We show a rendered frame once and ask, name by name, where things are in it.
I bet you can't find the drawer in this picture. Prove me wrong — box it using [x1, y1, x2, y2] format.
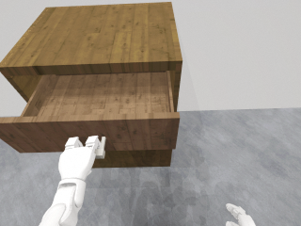
[0, 71, 180, 153]

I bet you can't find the left robot forearm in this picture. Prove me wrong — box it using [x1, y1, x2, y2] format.
[39, 178, 87, 226]

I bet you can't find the robot right hand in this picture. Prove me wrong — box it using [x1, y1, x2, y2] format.
[226, 203, 256, 226]

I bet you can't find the robot left hand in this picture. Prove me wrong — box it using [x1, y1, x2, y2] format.
[58, 136, 101, 181]

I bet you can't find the handle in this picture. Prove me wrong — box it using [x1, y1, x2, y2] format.
[94, 137, 106, 159]

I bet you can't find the cabinet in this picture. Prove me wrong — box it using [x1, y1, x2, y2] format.
[0, 2, 182, 169]

